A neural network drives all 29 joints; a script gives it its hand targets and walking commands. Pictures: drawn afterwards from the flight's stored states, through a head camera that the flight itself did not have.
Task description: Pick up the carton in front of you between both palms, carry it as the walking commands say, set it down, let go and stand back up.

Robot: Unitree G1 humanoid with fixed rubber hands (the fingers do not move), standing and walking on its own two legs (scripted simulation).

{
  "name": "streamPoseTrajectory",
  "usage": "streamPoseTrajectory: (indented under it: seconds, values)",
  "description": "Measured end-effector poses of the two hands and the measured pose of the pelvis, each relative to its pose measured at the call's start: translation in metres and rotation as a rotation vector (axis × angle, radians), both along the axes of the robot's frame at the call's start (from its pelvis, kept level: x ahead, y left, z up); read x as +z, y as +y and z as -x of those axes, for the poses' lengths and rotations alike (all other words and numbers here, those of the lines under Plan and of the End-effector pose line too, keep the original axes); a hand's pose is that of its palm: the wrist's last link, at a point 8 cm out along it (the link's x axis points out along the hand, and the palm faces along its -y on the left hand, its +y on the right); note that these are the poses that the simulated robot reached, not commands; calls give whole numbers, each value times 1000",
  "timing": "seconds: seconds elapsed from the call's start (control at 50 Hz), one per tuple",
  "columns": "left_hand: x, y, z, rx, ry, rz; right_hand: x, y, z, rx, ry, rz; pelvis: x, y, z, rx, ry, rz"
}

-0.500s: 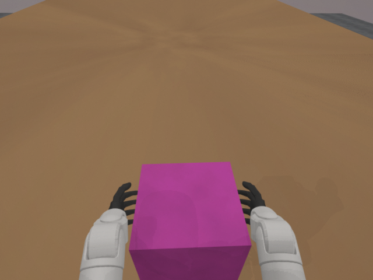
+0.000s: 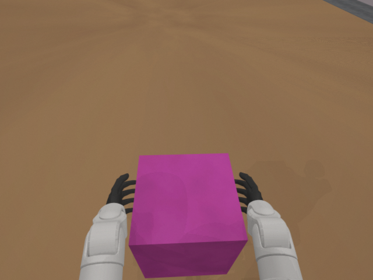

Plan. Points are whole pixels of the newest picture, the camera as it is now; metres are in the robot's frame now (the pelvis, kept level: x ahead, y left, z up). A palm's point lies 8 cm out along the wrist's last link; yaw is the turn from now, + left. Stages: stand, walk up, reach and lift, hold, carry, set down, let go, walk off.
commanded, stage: hold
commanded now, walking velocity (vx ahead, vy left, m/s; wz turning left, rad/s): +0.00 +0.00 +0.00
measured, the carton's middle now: (185, 217) +0.30 +0.01 -0.05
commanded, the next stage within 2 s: set down in 0.84 s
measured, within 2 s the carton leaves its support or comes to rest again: neither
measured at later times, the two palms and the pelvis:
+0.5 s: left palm (112, 208) +0.28 +0.16 +0.03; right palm (253, 216) +0.26 -0.13 +0.04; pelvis -0.01 +0.03 +0.00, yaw -4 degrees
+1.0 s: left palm (111, 198) +0.30 +0.17 +0.04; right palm (248, 206) +0.28 -0.13 +0.04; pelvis -0.01 +0.04 +0.00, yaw -4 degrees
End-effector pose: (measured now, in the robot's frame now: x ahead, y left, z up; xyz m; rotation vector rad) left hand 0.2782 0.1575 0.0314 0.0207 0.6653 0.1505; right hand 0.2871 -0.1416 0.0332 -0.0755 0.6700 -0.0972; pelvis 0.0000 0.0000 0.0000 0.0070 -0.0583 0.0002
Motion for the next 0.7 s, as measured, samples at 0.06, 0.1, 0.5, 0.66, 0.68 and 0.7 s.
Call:
streamPoseTrajectory:
  seconds: [0.06,0.1,0.5,0.66,0.68,0.7]
  values:
    - [-2,-8,0,-35,5,1,0,-8,9,-31,5,8,3,1,2,-24,-24,5]
    - [-2,-13,-1,-60,4,1,0,-13,15,-56,4,9,3,3,4,-30,-33,6]
    - [0,7,-1,-94,-15,18,5,8,27,-95,-14,15,3,34,14,-69,-66,9]
    - [5,13,-8,-104,-18,25,10,14,24,-109,-17,15,3,45,12,-79,-70,10]
    - [5,13,-9,-104,-18,25,10,14,23,-110,-18,15,3,45,11,-79,-70,10]
    - [6,14,-10,-104,-18,26,11,15,23,-110,-18,14,3,46,11,-79,-71,10]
